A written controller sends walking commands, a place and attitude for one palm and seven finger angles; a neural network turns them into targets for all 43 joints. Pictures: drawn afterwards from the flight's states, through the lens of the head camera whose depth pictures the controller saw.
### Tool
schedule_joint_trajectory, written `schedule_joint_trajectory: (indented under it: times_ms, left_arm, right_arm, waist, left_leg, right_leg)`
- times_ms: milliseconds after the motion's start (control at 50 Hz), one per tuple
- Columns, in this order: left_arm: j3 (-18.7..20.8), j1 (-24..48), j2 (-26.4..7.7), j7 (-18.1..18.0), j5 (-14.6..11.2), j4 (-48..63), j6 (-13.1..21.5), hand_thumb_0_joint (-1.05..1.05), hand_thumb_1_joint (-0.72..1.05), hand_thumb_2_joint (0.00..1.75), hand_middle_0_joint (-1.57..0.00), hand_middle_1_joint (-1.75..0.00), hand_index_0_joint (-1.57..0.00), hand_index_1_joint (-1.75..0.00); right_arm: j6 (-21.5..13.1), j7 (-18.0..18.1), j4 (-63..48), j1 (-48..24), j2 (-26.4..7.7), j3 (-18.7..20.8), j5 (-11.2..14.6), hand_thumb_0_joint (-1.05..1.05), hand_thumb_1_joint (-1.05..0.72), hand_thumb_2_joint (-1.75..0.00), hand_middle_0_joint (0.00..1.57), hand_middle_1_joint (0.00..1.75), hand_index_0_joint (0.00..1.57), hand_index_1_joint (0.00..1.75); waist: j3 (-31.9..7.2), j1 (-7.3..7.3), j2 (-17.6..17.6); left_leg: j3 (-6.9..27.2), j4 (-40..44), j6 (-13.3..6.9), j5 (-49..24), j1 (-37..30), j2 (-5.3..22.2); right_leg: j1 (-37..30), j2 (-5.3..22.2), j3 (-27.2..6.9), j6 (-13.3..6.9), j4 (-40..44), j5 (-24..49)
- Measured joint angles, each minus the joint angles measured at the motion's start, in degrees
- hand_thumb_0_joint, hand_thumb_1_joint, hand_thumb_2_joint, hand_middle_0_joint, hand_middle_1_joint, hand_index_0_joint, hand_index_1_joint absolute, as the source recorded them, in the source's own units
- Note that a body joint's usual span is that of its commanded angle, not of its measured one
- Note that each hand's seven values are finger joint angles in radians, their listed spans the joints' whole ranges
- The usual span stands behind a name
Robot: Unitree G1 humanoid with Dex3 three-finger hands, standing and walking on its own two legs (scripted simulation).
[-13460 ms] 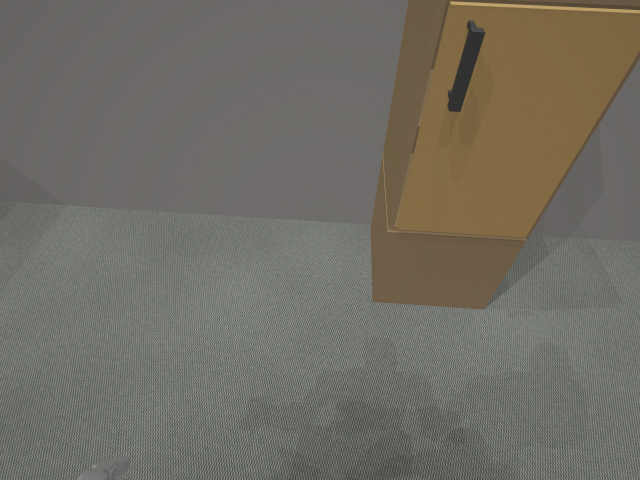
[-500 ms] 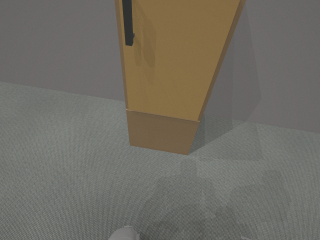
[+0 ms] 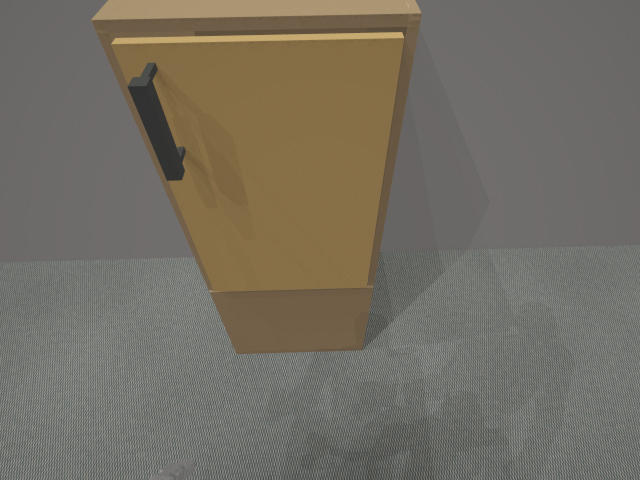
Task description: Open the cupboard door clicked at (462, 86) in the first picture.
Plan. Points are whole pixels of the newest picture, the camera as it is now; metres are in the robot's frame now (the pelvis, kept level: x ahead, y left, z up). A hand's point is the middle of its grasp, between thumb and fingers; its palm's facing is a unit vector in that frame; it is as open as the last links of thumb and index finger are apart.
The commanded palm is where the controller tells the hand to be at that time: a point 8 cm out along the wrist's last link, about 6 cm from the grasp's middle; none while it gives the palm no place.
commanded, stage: come to a stop and stand still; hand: left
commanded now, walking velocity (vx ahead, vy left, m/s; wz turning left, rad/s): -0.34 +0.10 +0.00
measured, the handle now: (163, 124) +0.55 +0.23 +0.16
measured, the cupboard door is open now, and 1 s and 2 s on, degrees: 0 0 0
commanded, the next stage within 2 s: look again from close up in 0.98 s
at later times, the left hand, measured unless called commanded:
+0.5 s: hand out of the picture +0.00 +0.28 -0.16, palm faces +0.06 -0.96 -0.27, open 7.4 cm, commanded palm none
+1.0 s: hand out of the picture -0.05 +0.22 -0.16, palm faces +0.01 -0.98 -0.17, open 7.3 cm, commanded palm none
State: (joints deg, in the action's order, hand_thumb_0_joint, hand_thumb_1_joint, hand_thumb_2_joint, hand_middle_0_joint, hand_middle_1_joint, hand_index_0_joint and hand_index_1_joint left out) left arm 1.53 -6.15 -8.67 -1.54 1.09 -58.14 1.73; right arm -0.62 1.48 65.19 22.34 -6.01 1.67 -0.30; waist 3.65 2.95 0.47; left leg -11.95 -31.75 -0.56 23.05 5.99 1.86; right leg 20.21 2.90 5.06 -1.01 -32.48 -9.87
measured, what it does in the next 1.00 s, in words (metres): steps on the spot: left foot, then right foot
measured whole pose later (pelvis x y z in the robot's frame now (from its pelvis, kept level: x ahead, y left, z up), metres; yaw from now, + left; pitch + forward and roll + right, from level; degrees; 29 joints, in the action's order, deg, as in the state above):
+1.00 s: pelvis -0.06 +0.05 +0.01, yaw -1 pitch +0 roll +0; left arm 0.9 -19.9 -8.0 -0.6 1.5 -58.0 0.4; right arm 0.5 0.0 57.0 20.9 -11.1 1.6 -0.8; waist -0.6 0.6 0.2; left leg -2.9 -35.3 -0.1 19.5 18.0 0.8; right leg 12.5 -1.0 2.5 -2.6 -25.8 -13.2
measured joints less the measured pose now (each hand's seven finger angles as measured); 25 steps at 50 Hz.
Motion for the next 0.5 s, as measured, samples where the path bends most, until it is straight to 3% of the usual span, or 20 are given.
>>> schedule_joint_trajectory:
  times_ms: [60,160,240,300,340,380,440,500]
  left_arm:
    - [-1.0,1.2,1.2,-0.3,-0.1,-0.2,0.1,0.00,0.91,0.90,-0.20,-0.30,-0.20,-0.30]
    - [0.0,2.5,2.0,-1.3,-0.1,0.9,-1.0,-0.01,0.92,0.89,-0.20,-0.30,-0.20,-0.30]
    - [0.8,2.2,0.4,-1.2,0.5,1.6,-2.5,-0.01,0.92,0.89,-0.21,-0.30,-0.20,-0.30]
    - [1.0,0.7,-1.2,-1.5,0.4,1.4,-3.4,-0.01,0.92,0.89,-0.21,-0.30,-0.20,-0.30]
    - [0.7,-1.3,-2.3,-2.0,-0.2,1.5,-4.4,0.00,0.92,0.89,-0.20,-0.30,-0.20,-0.30]
    - [0.6,-4.4,-2.8,-1.5,-0.1,1.5,-5.7,0.00,0.92,0.89,-0.20,-0.30,-0.20,-0.30]
    - [1.0,-8.6,-3.2,0.0,0.7,1.6,-6.8,0.00,0.91,0.89,-0.20,-0.30,-0.20,-0.30]
    - [1.5,-10.9,-4.0,1.2,1.0,2.4,-6.4,0.01,0.91,0.89,-0.20,-0.30,-0.20,-0.30]
  right_arm:
    - [1.6,0.2,-0.6,-1.7,0.1,0.5,0.8,0.01,-0.91,-0.90,0.20,0.30,0.20,0.30]
    - [3.4,0.2,-2.9,-6.7,-0.9,1.4,0.7,0.01,-0.90,-0.90,0.20,0.30,0.19,0.30]
    - [3.5,-0.1,-5.7,-10.1,-2.5,2.0,0.4,0.01,-0.90,-0.90,0.20,0.30,0.19,0.30]
    - [2.6,-0.4,-7.8,-10.9,-3.6,2.1,0.4,0.01,-0.91,-0.90,0.20,0.30,0.19,0.30]
    - [1.8,-0.2,-9.6,-10.0,-4.1,2.1,0.2,0.00,-0.91,-0.90,0.20,0.30,0.19,0.30]
    - [2.0,0.1,-11.3,-8.6,-4.7,1.7,-0.7,0.01,-0.91,-0.90,0.20,0.30,0.19,0.30]
    - [1.9,0.4,-13.2,-7.0,-5.5,0.9,-1.4,0.01,-0.90,-0.90,0.20,0.30,0.19,0.30]
    - [1.3,0.1,-14.1,-6.3,-5.5,0.1,-1.9,0.01,-0.90,-0.90,0.20,0.30,0.19,0.30]
  waist:
    - [1.5,0.92,1.0]
    - [3.6,-0.96,0.2]
    - [3.4,-1.92,-0.5]
    - [2.0,-1.88,-1.1]
    - [0.4,-1.61,-2.0]
    - [-2.4,-2.41,-1.6]
    - [-6.2,-2.49,0.2]
    - [-7.1,-3.24,0.6]
  left_leg:
    - [4.4,-9.7,2.1,6.8,5.5,0.5]
    - [9.0,-22.2,3.0,9.8,14.1,-0.4]
    - [9.7,-20.1,3.5,6.0,15.7,-0.1]
    - [8.7,-9.2,3.5,-0.4,11.9,0.4]
    - [7.2,-5.9,0.7,-4.7,10.1,-0.5]
    - [5.6,-6.3,-1.4,-3.2,9.1,-0.9]
    - [4.3,-3.8,-2.7,-3.4,7.7,-1.2]
    - [3.5,-1.2,-3.3,-5.5,7.4,-2.1]
  right_leg:
    - [-0.1,-0.2,1.5,-1.0,-0.8,-2.5]
    - [-0.1,0.8,1.6,-0.6,0.9,-0.7]
    - [1.0,1.7,1.2,0.6,1.4,0.9]
    - [2.4,2.2,0.8,1.9,-0.4,1.0]
    - [3.4,3.3,-0.4,2.2,-4.0,-1.8]
    - [4.7,2.0,-3.2,1.2,-10.8,-9.5]
    - [6.8,-0.9,-5.8,0.4,-22.8,-11.1]
    - [7.3,-1.9,-5.6,0.3,-27.6,-9.3]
